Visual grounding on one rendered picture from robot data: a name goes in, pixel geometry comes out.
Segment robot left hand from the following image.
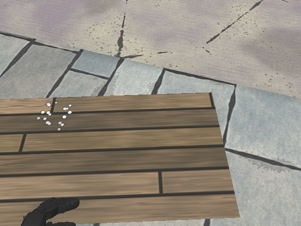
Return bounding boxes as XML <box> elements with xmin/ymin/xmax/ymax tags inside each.
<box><xmin>21</xmin><ymin>197</ymin><xmax>80</xmax><ymax>226</ymax></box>

